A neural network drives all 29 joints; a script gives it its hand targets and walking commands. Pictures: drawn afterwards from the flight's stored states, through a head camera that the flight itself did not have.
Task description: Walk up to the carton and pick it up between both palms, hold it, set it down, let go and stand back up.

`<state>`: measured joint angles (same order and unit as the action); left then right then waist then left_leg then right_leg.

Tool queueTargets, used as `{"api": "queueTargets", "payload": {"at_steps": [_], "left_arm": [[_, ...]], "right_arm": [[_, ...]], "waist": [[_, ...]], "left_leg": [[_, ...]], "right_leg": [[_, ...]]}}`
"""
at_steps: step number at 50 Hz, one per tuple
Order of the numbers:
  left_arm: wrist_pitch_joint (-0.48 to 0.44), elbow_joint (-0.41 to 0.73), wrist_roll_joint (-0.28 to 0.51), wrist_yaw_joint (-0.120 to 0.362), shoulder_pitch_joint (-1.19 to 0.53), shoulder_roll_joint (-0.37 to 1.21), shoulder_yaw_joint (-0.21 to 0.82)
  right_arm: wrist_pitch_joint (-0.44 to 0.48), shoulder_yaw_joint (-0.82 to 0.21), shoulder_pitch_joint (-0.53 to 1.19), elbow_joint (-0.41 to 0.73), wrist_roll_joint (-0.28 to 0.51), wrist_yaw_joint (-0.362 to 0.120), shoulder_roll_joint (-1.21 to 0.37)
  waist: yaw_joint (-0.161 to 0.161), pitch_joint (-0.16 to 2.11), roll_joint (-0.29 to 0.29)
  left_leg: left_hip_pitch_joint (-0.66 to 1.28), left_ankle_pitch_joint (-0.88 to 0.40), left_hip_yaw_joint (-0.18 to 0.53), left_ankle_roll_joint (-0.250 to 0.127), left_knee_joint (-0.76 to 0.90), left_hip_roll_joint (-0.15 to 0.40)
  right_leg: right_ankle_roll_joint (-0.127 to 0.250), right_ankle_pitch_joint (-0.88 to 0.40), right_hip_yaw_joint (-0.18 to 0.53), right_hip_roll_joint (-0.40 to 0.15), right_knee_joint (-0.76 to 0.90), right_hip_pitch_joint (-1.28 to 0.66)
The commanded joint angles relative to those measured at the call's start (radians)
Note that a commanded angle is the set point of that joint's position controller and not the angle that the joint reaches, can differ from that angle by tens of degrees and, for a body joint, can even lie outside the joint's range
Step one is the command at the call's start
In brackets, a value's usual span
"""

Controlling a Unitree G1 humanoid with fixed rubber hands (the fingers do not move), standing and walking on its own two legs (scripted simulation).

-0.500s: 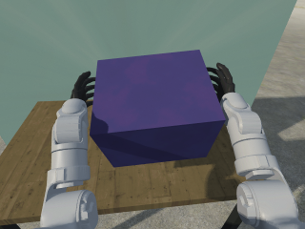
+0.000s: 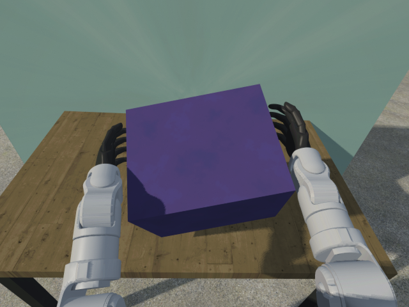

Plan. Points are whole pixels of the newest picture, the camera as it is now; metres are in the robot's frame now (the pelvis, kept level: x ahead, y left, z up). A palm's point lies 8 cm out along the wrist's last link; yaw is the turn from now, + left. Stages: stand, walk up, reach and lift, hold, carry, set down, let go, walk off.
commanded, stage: set down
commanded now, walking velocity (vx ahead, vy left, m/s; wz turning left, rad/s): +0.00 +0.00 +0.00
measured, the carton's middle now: (206, 167) +0.38 +0.02 +0.10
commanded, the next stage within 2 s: none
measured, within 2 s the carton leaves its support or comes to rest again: neither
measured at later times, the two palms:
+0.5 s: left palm (112, 172) +0.34 +0.20 +0.12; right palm (293, 140) +0.40 -0.16 +0.17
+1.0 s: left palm (131, 178) +0.34 +0.17 +0.10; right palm (303, 149) +0.41 -0.19 +0.14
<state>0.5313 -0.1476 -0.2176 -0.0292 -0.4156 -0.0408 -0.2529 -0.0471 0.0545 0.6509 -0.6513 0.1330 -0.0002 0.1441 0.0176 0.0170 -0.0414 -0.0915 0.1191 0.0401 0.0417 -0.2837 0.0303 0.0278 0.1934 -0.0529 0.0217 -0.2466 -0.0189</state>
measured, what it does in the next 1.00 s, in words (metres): stands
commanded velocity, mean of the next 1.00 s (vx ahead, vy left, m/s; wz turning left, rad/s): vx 0.00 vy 0.00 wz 0.00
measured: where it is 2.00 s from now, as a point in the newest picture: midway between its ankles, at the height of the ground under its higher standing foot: outside the picture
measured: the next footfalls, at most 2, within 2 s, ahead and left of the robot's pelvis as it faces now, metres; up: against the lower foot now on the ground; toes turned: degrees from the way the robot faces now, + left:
none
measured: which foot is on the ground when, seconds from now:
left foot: down 0.00-1.00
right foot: down 0.00-1.00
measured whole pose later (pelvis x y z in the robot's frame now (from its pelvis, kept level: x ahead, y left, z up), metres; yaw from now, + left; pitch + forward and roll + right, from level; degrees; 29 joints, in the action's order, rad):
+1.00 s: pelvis -0.01 -0.02 +0.00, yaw -4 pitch +3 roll +0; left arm 0.37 -0.42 -0.23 -0.11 -0.52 0.09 -0.32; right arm 0.11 0.09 0.85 -1.09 0.08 -0.15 0.27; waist -0.10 0.08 0.00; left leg -0.23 0.07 -0.03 0.06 -0.24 0.08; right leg 0.05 0.16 -0.03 0.05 -0.28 0.18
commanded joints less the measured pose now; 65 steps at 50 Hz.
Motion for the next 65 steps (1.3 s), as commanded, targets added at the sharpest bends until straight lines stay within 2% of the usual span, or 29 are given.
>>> {"api": "queueTargets", "payload": {"at_steps": [1, 4, 8, 11, 12, 14, 15, 18, 20, 21, 22, 25, 29, 31, 32, 33, 36, 41, 44, 45, 48, 49, 51, 55, 56, 58, 59, 63, 65], "left_arm": [[-0.107, 0.245, 0.119, 0.143, -0.646, 0.457, 0.397], [-0.071, 0.104, 0.068, 0.181, -0.616, 0.39, 0.251], [-0.089, 0.107, 0.047, 0.175, -0.621, 0.401, 0.217], [-0.111, 0.101, 0.062, 0.149, -0.648, 0.41, 0.229], [-0.119, 0.117, 0.076, 0.146, -0.678, 0.424, 0.261], [-0.118, 0.077, 0.056, 0.129, -0.694, 0.426, 0.233], [-0.114, 0.049, 0.041, 0.134, -0.694, 0.425, 0.217], [-0.127, 0.082, 0.037, 0.122, -0.745, 0.457, 0.271], [-0.15, 0.084, 0.059, 0.106, -0.802, 0.454, 0.303], [-0.163, 0.098, 0.076, 0.096, -0.789, 0.475, 0.346], [-0.179, 0.101, 0.076, 0.09, -0.789, 0.499, 0.372], [-0.18, 0.051, 0.061, 0.077, -0.786, 0.488, 0.342], [-0.217, 0.09, 0.079, 0.042, -0.762, 0.541, 0.385], [-0.2, 0.014, 0.049, 0.04, -0.68, 0.517, 0.313], [-0.214, 0.033, 0.067, 0.038, -0.705, 0.516, 0.332], [-0.221, 0.057, 0.082, 0.03, -0.703, 0.541, 0.35], [-0.227, 0.086, 0.067, 0.024, -0.692, 0.526, 0.321], [-0.238, 0.011, 0.058, 0.005, -0.659, 0.502, 0.296], [-0.266, 0.033, 0.058, 0.001, -0.73, 0.514, 0.289], [-0.276, 0.046, 0.057, -0.007, -0.764, 0.54, 0.314], [-0.294, -0.064, 0.05, -0.01, -0.758, 0.502, 0.245], [-0.291, -0.096, 0.05, -0.007, -0.765, 0.487, 0.245], [-0.299, -0.112, 0.064, 0.001, -0.772, 0.501, 0.228], [-0.327, -0.161, 0.052, 0.003, -0.793, 0.497, 0.21], [-0.341, -0.128, 0.062, 0.002, -0.85, 0.527, 0.247], [-0.378, -0.131, 0.077, -0.014, -0.892, 0.547, 0.277], [-0.381, -0.139, 0.061, -0.018, -0.853, 0.54, 0.254], [-0.398, -0.152, 0.069, -0.023, -0.84, 0.551, 0.266], [-0.4, -0.181, 0.032, -0.03, -0.785, 0.534, 0.227]], "right_arm": [[0.014, -0.256, 0.548, 0.207, 0.022, -0.1, -0.352], [-0.001, -0.224, 0.584, 0.171, -0.01, -0.109, -0.352], [0.022, -0.292, 0.649, 0.217, 0.024, -0.13, -0.406], [0.052, -0.303, 0.691, 0.23, 0.016, -0.137, -0.415], [0.059, -0.296, 0.687, 0.202, -0.004, -0.134, -0.426], [0.049, -0.232, 0.656, 0.065, -0.015, -0.157, -0.373], [0.048, -0.204, 0.669, 0.059, -0.022, -0.155, -0.384], [0.067, -0.113, 0.656, -0.042, -0.06, -0.173, -0.371], [0.088, -0.104, 0.698, -0.031, -0.079, -0.18, -0.365], [0.097, -0.089, 0.653, -0.067, -0.088, -0.18, -0.362], [0.113, -0.098, 0.671, -0.039, -0.08, -0.176, -0.377], [0.112, -0.041, 0.662, -0.141, -0.106, -0.185, -0.322], [0.141, -0.042, 0.648, -0.193, -0.093, -0.202, -0.291], [0.133, -0.057, 0.641, -0.21, -0.095, -0.208, -0.265], [0.142, -0.053, 0.648, -0.219, -0.097, -0.207, -0.274], [0.157, -0.088, 0.704, -0.172, -0.072, -0.207, -0.278], [0.166, -0.121, 0.688, -0.166, -0.046, -0.209, -0.287], [0.172, -0.125, 0.729, -0.165, -0.041, -0.226, -0.258], [0.194, -0.126, 0.743, -0.188, -0.052, -0.228, -0.301], [0.203, -0.136, 0.762, -0.197, -0.052, -0.234, -0.31], [0.203, -0.115, 0.757, -0.249, -0.067, -0.235, -0.31], [0.198, -0.095, 0.761, -0.265, -0.078, -0.237, -0.299], [0.203, -0.096, 0.772, -0.271, -0.084, -0.236, -0.302], [0.208, -0.021, 0.746, -0.349, -0.133, -0.244, -0.303], [0.221, 0.01, 0.733, -0.364, -0.157, -0.243, -0.296], [0.246, 0.041, 0.75, -0.399, -0.171, -0.245, -0.294], [0.243, 0.026, 0.75, -0.405, -0.168, -0.244, -0.295], [0.268, 0.019, 0.764, -0.425, -0.166, -0.239, -0.257], [0.27, -0.005, 0.76, -0.45, -0.146, -0.239, -0.238]], "waist": [[0.013, 0.339, 0.053], [-0.028, 0.262, -0.056], [-0.112, 0.374, -0.081], [-0.131, 0.439, -0.075], [-0.114, 0.417, -0.051], [-0.112, 0.372, -0.031], [-0.1, 0.371, -0.058], [-0.06, 0.392, 0.034], [-0.055, 0.433, 0.04], [-0.021, 0.461, 0.068], [-0.023, 0.506, 0.085], [-0.009, 0.438, 0.098], [-0.013, 0.495, 0.124], [-0.042, 0.425, 0.059], [-0.034, 0.441, 0.07], [-0.061, 0.504, 0.054], [-0.076, 0.5, 0.023], [-0.132, 0.482, 0.014], [-0.145, 0.536, -0.002], [-0.146, 0.562, 0.013], [-0.173, 0.524, -0.016], [-0.168, 0.483, -0.02], [-0.154, 0.501, -0.062], [-0.133, 0.482, -0.033], [-0.088, 0.53, -0.025], [-0.098, 0.608, 0.016], [-0.112, 0.583, -0.004], [-0.106, 0.618, 0.001], [-0.141, 0.586, 0.021]], "left_leg": [[0.293, -0.404, -0.08, 0.004, -0.058, -0.045], [0.166, -0.183, -0.102, -0.056, 0.018, -0.049], [0.139, -0.196, -0.111, -0.071, 0.033, -0.049], [0.137, -0.212, -0.11, -0.074, 0.033, -0.045], [0.129, -0.228, -0.112, -0.062, 0.026, -0.052], [0.188, -0.21, -0.114, -0.064, 0.029, -0.033], [0.194, -0.201, -0.114, -0.066, 0.029, -0.03], [0.252, -0.16, -0.118, -0.05, 0.024, -0.027], [0.221, -0.146, -0.118, -0.051, 0.013, -0.029], [0.242, -0.189, -0.111, -0.037, -0.003, -0.029], [0.256, -0.246, -0.103, -0.025, -0.021, -0.031], [0.26, -0.276, -0.102, -0.017, -0.025, -0.025], [0.349, -0.404, -0.087, 0.017, -0.063, -0.006], [0.323, -0.404, -0.091, 0.002, -0.051, -0.004], [0.31, -0.436, -0.094, 0.007, -0.06, -0.004], [0.33, -0.492, -0.09, 0.01, -0.067, -0.002], [0.3, -0.511, -0.094, -0.001, -0.08, -0.003], [0.259, -0.434, -0.095, -0.018, -0.061, 0.002], [0.214, -0.402, -0.103, -0.026, -0.044, -0.001], [0.232, -0.377, -0.105, -0.025, -0.041, -0.001], [0.136, -0.289, -0.117, -0.043, -0.014, -0.004], [0.099, -0.204, -0.113, -0.054, 0.008, -0.003], [0.069, -0.214, -0.114, -0.059, 0.009, -0.007], [0.039, -0.148, -0.113, -0.056, 0.034, -0.016], [0.064, -0.163, -0.11, -0.048, 0.023, -0.014], [0.073, -0.217, -0.105, -0.033, 0.0, -0.007], [0.098, -0.23, -0.103, -0.038, -0.002, -0.004], [0.09, -0.309, -0.104, -0.028, -0.028, -0.007], [0.11, -0.365, -0.114, -0.023, -0.037, -0.005]], "right_leg": [[-0.048, -0.345, -0.021, 0.019, 0.007, 0.044], [-0.087, -0.33, -0.003, -0.013, 0.002, 0.007], [-0.096, -0.39, 0.008, -0.008, -0.022, -0.04], [-0.099, -0.426, 0.006, -0.012, -0.031, -0.024], [-0.095, -0.431, 0.001, -0.016, -0.028, -0.026], [-0.065, -0.254, -0.008, 0.003, 0.0, 0.077], [-0.072, -0.262, -0.013, 0.0, 0.009, 0.078], [-0.053, -0.11, -0.026, 0.002, 0.022, 0.154], [-0.054, -0.102, -0.02, 0.0, 0.016, 0.159], [-0.052, -0.162, -0.032, -0.003, 0.004, 0.172], [-0.057, -0.226, -0.032, 0.0, -0.004, 0.141], [-0.043, -0.186, -0.039, 0.003, 0.012, 0.184], [-0.019, -0.225, -0.057, 0.028, 0.011, 0.233], [-0.024, -0.241, -0.051, 0.025, 0.022, 0.201], [-0.021, -0.268, -0.046, 0.025, 0.018, 0.206], [-0.028, -0.307, -0.053, 0.032, 0.003, 0.192], [-0.035, -0.395, -0.043, 0.028, -0.015, 0.147], [-0.025, -0.291, -0.037, 0.025, 0.001, 0.195], [-0.039, -0.363, -0.027, 0.007, -0.015, 0.151], [-0.035, -0.308, -0.03, 0.007, -0.006, 0.191], [-0.056, -0.357, -0.01, -0.011, -0.018, 0.155], [-0.06, -0.289, -0.008, -0.017, -0.014, 0.159], [-0.064, -0.375, -0.004, -0.019, -0.031, 0.113], [-0.069, -0.277, -0.008, -0.026, -0.021, 0.133], [-0.066, -0.283, -0.018, -0.021, -0.021, 0.172], [-0.053, -0.285, -0.024, -0.016, -0.028, 0.209], [-0.053, -0.265, -0.028, -0.007, -0.024, 0.212], [-0.053, -0.414, -0.025, -0.002, -0.042, 0.187], [-0.047, -0.423, -0.035, 0.002, -0.046, 0.187]]}}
